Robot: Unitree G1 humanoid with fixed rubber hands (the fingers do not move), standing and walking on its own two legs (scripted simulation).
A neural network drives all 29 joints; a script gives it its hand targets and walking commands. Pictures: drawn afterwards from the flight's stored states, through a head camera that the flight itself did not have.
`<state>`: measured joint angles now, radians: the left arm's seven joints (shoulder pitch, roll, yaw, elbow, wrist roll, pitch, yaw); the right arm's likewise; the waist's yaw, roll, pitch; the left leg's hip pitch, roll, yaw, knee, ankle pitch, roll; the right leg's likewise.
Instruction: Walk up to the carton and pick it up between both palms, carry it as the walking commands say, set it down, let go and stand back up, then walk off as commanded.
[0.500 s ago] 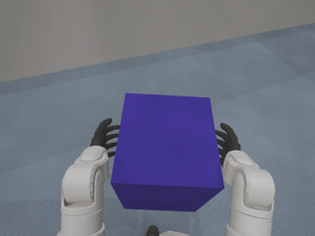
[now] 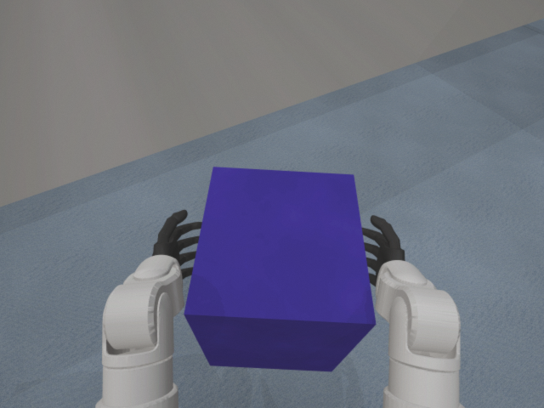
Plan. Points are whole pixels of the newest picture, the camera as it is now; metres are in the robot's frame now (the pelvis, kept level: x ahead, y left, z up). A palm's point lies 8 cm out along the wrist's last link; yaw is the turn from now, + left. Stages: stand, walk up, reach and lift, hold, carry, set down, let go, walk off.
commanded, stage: carry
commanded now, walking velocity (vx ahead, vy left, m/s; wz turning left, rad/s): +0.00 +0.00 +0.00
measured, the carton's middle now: (276, 276) +0.30 +0.00 +0.01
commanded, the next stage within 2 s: none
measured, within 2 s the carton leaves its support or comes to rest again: neither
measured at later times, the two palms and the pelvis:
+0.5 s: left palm (199, 254) +0.30 +0.11 +0.07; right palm (408, 262) +0.30 -0.18 +0.07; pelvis +0.03 -0.03 -0.01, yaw +1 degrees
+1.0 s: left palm (202, 273) +0.27 +0.10 +0.08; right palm (420, 279) +0.27 -0.19 +0.07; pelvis +0.00 -0.04 -0.01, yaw +0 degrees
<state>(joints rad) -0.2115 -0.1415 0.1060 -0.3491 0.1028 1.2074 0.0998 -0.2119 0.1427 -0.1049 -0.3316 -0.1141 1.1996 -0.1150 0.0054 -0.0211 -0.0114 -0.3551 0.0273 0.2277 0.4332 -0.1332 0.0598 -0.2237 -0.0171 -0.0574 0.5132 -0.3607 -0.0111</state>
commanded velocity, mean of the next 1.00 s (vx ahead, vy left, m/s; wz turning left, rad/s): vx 0.00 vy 0.00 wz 0.00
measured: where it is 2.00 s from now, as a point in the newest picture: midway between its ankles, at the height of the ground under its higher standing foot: outside the picture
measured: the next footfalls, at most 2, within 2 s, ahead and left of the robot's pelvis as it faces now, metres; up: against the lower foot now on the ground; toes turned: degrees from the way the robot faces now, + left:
none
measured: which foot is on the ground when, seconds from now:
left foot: down 0.00-1.00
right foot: down 0.00-1.00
